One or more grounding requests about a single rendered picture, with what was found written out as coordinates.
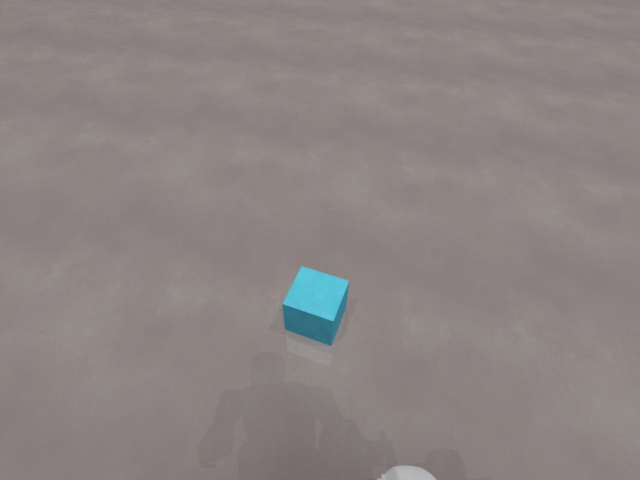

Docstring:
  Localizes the carton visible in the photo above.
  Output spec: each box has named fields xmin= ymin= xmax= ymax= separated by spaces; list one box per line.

xmin=282 ymin=266 xmax=349 ymax=346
